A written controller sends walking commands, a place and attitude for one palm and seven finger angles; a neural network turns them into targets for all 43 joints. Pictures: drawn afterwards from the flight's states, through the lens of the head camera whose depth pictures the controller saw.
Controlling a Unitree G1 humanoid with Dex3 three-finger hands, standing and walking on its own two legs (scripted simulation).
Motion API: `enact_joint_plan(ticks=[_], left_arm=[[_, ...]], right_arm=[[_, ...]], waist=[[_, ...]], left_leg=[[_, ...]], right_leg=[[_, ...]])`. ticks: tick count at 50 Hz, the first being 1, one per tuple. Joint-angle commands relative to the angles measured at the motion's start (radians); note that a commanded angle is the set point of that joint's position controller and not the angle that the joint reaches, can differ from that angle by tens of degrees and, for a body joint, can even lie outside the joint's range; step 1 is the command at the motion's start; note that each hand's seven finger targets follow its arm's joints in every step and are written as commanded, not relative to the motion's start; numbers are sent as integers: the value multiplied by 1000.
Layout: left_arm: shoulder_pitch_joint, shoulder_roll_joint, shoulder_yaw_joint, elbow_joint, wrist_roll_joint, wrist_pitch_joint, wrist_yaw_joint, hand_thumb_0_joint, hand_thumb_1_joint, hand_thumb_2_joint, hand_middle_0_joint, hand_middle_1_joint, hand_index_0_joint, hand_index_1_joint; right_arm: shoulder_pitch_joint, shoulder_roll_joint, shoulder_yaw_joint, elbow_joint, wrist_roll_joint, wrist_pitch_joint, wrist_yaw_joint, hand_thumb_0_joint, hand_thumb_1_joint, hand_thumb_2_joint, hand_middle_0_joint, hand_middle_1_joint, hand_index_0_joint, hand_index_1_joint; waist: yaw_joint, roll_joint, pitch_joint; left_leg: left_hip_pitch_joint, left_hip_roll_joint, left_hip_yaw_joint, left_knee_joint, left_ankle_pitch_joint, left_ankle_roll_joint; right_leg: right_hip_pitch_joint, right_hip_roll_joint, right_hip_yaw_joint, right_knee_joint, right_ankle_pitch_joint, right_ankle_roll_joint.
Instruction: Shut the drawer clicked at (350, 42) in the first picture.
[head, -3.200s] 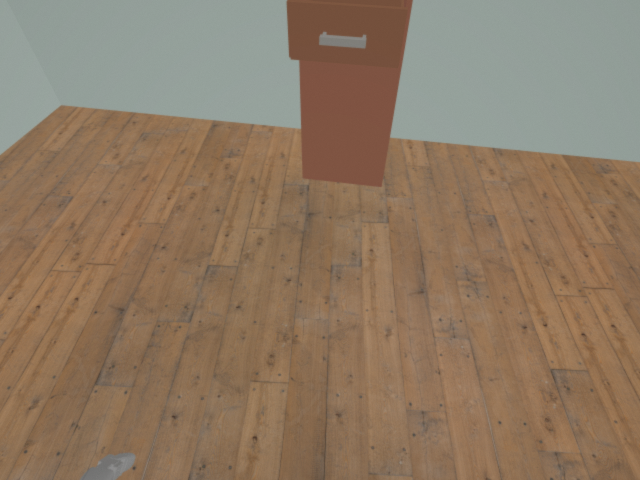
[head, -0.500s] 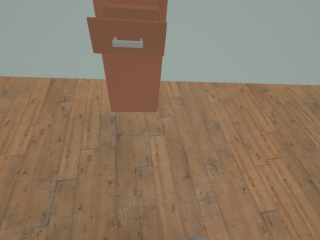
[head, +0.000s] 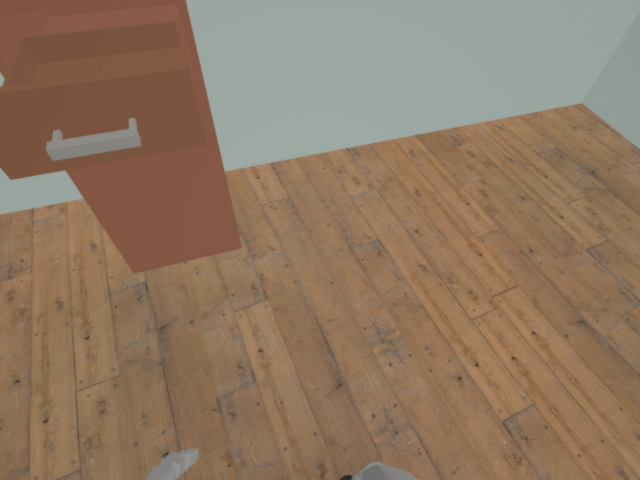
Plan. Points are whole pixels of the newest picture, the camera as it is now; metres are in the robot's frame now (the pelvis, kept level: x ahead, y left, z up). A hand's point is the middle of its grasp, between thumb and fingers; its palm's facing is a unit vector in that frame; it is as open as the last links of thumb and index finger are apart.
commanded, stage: turn to face it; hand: left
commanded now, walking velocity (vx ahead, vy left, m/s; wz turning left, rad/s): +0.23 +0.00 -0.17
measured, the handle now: (95, 136) +0.62 +0.39 +0.05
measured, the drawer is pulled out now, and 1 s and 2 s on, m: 0.28 0.28 0.28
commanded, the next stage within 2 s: take the last steps up to it in 0.84 s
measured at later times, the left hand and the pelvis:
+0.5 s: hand out of the picture +0.14 +0.23 -0.18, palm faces +0.19 -0.97 -0.15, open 7.4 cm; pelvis +0.13 +0.05 +0.01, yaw +6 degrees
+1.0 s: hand out of the picture +0.14 +0.20 -0.13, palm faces +0.30 -0.92 -0.25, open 7.4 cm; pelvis +0.14 +0.01 +0.03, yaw +15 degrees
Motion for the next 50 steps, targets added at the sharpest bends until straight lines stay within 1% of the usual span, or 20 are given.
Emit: enact_joint_plan(ticks=[1, 4, 6, 11, 14, 16, 18, 19, 20, 21, 23, 26, 34, 40, 41, 43, 44, 45, 47, 50], left_arm=[[298, 217, 48, 38, -21, -7, 44, 0, 900, 900, -200, -300, -200, -300], [182, 106, 8, 29, -10, -23, 51, 0, 900, 900, -200, -300, -200, -300], [154, 86, 6, 23, -1, -31, 56, 0, 900, 900, -200, -300, -200, -300], [138, 101, -7, 29, -6, -21, 49, 0, 900, 900, -200, -300, -200, -300], [177, 121, -1, 37, -4, -4, 50, 0, 900, 900, -200, -300, -200, -300], [185, 143, 9, 38, -4, 9, 56, 0, 900, 900, -200, -300, -200, -300], [199, 145, 10, 34, -11, 23, 59, 0, 900, 900, -200, -300, -200, -300], [232, 111, 10, 24, -19, 30, 58, 0, 900, 900, -200, -300, -200, -300], [251, 81, -1, 4, -28, 37, 58, 0, 900, 900, -200, -300, -200, -300], [220, 99, -3, -11, -20, 42, 64, 0, 900, 900, -200, -300, -200, -300], [160, 99, 6, -6, -10, 49, 58, 0, 900, 900, -200, -300, -200, -300], [178, 90, 10, 5, -8, 53, 48, 0, 900, 900, -200, -300, -200, -300], [153, 78, 8, -20, -6, 74, 56, 0, 900, 900, -200, -300, -200, -300], [240, 88, 4, -3, -11, 60, 62, 0, 900, 900, -200, -300, -200, -300], [269, 104, 7, 0, -8, 53, 66, 0, 900, 900, -200, -300, -200, -300], [231, 243, 27, -29, 7, 44, 72, 0, 900, 900, -200, -300, -200, -300], [192, 248, 23, -56, 2, 47, 72, 0, 900, 900, -200, -300, -200, -300], [140, 205, 23, -64, 0, 43, 78, 0, 900, 900, -200, -300, -200, -300], [107, 162, 8, -64, -3, 37, 72, 0, 900, 900, -200, -300, -200, -300], [203, 153, 8, -32, -2, 16, 64, 0, 900, 900, -200, -300, -200, -300]], right_arm=[[-144, -134, -39, -159, 10, -31, -5, 0, -900, -900, 200, 300, 200, 300], [-105, -84, -28, -128, -7, 14, -6, 0, -900, -900, 200, 300, 200, 300], [-30, -61, -27, -108, -9, 34, -3, 0, -900, -900, 200, 300, 200, 300], [-145, -67, -16, -147, 2, 43, 9, 0, -900, -900, 200, 300, 200, 300], [-258, -99, -15, -179, 0, 36, 13, 0, -900, -900, 200, 300, 200, 300], [-277, -119, -19, -193, -3, 36, 16, 0, -900, -900, 200, 300, 200, 300], [-202, -171, -30, -180, -8, 34, 17, 0, -900, -900, 200, 300, 200, 300], [-159, -243, -44, -182, -17, 30, 12, 0, -900, -900, 200, 300, 200, 300], [-127, -315, -54, -186, -13, 34, 8, 0, -900, -900, 200, 300, 200, 300], [-153, -305, -49, -189, -11, 42, 2, 0, -900, -900, 200, 300, 200, 300], [-247, -265, -45, -213, -10, 40, -11, 0, -900, -900, 200, 300, 200, 300], [-299, -252, -45, -236, -8, 37, -13, 0, -900, -900, 200, 300, 200, 300], [-293, -264, -61, -243, -8, 55, -6, 0, -900, -900, 200, 300, 200, 300], [-339, -268, -68, -248, -3, 67, 4, 0, -900, -900, 200, 300, 200, 300], [-347, -248, -65, -253, 2, 68, 8, 0, -900, -900, 200, 300, 200, 300], [-362, -164, -53, -293, 8, 76, 16, 0, -900, -900, 200, 300, 200, 300], [-372, -207, -68, -293, 0, 84, 19, 0, -900, -900, 200, 300, 200, 300], [-353, -210, -73, -277, -5, 98, 20, 0, -900, -900, 200, 300, 200, 300], [-318, -191, -68, -234, -5, 100, 21, 0, -900, -900, 200, 300, 200, 300], [-302, -174, -60, -223, -6, 83, 27, 0, -900, -900, 200, 300, 200, 300]], waist=[[133, -15, -164], [23, 13, -27], [-22, -18, -54], [-2, -127, -44], [47, -132, -24], [50, -123, -26], [18, -7, -80], [13, 191, -131], [15, 388, -147], [18, 275, -143], [27, 239, -107], [47, 111, -149], [22, 118, -132], [67, 116, -136], [83, 67, -132], [80, -302, -60], [79, -204, -63], [45, -235, -32], [22, -144, 8], [54, -115, -46]], left_leg=[[-557, 16, -245, 586, 63, 10], [-452, 53, -258, 438, 147, -4], [-394, 43, -250, 333, 166, -15], [-347, 15, -218, 42, 277, -27], [-341, -17, -194, -87, 258, -22], [-302, -25, -192, -171, 276, -13], [-137, -24, -219, -305, 494, 3], [-41, 107, -405, -372, 748, 71], [-19, 277, -615, -459, 966, 193], [-76, 293, -640, -516, 777, 245], [-128, 216, -599, -548, 579, 214], [-118, 155, -491, -548, 544, 191], [-129, 135, -510, -583, 379, 201], [-253, 78, -518, -527, 298, 151], [-313, 34, -477, -472, 251, 108], [-477, -157, -274, -140, 30, -2], [-427, -134, -309, 34, -21, 3], [-437, -112, -335, 126, 14, 5], [-445, -102, -312, 234, 92, -7], [-485, -89, -272, 174, 124, -24]], right_leg=[[485, -378, 490, -285, 462, -194], [159, -294, 289, -361, 425, -100], [102, -258, 175, -352, 456, -76], [108, -221, 82, -352, 393, -41], [189, -247, 92, -310, 387, -26], [224, -265, 79, -246, 363, -9], [192, -233, 37, -69, 260, 45], [100, -142, -9, 90, 35, 104], [11, -53, 4, 304, -457, 146], [8, -55, 96, 414, -521, 135], [-62, -85, 146, 477, -400, 135], [-50, -81, 159, 460, -286, 142], [-9, -62, 146, 243, -282, 152], [222, -31, 129, -103, -121, 135], [303, -62, 154, -241, -60, 127], [252, -409, 517, -437, -112, -24], [141, -446, 482, -442, -83, -75], [99, -384, 418, -435, -60, -54], [123, -300, 299, -378, 115, -32], [300, -279, 237, -364, 145, -12]])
